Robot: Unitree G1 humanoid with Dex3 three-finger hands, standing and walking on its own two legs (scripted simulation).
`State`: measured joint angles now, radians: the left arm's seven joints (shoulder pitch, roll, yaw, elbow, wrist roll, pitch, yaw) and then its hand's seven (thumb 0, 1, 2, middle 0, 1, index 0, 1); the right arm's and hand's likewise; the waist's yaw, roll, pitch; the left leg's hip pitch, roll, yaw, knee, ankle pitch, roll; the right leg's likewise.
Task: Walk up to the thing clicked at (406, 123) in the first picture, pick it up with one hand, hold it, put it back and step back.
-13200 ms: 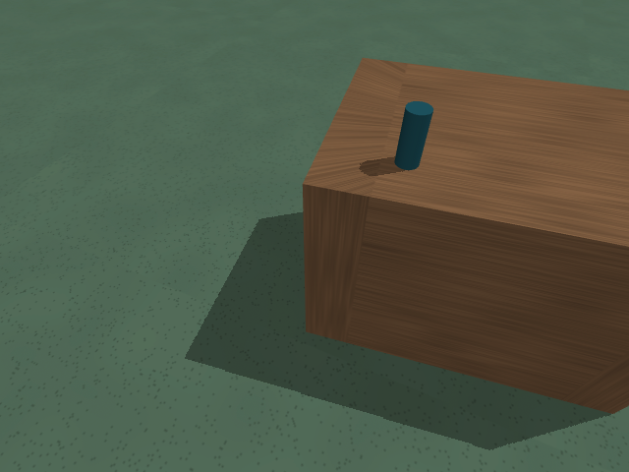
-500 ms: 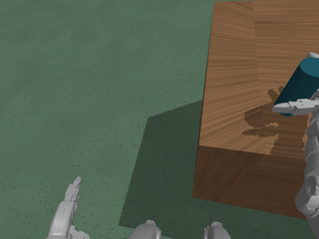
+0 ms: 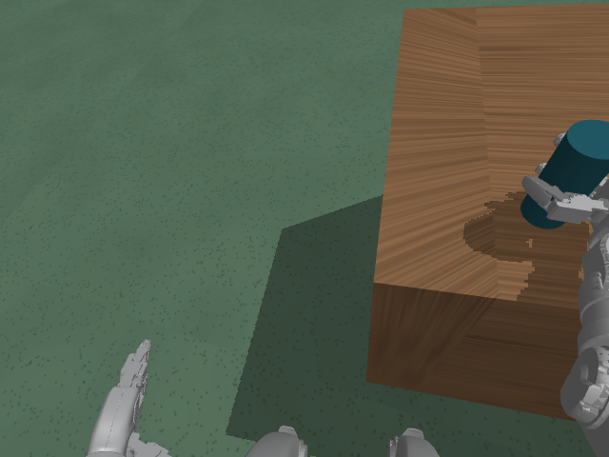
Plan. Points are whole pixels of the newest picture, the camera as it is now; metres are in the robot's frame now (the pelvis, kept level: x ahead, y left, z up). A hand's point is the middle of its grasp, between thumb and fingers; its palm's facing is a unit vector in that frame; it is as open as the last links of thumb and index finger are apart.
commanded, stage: settle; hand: right
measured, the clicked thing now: (567, 180) +0.48 -0.26 +0.07
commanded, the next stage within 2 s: lift in 0.88 s
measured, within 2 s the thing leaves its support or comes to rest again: leaves its support in 0.12 s
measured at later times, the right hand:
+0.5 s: hand (582, 158) +0.47 -0.26 +0.11, palm faces +0.26 +0.97 +0.02, open 8.6 cm
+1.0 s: hand (580, 135) +0.49 -0.25 +0.14, palm faces +0.25 +0.97 +0.03, open 8.6 cm
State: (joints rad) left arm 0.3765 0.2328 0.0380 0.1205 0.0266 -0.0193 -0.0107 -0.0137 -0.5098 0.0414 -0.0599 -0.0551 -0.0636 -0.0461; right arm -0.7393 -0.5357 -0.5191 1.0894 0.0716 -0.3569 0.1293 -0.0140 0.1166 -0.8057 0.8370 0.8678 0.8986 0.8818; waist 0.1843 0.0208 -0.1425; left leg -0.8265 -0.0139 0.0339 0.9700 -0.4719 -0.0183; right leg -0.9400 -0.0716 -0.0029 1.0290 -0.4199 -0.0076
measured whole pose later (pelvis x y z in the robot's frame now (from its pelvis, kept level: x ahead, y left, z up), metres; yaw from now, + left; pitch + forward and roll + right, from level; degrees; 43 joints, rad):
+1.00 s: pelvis +0.01 +0.00 +0.03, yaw -1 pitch +14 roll +2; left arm 0.33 0.23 0.03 0.27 0.00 -0.06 0.01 -0.01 -0.52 0.05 -0.06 -0.05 -0.06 -0.05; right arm -0.80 -0.51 -0.45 1.09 0.09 -0.25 0.11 -0.02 0.24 -1.06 0.76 1.14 0.81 1.16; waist 0.14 0.01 -0.11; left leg -0.62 0.00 0.02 0.79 -0.41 -0.02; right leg -0.72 -0.06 -0.02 0.84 -0.36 0.00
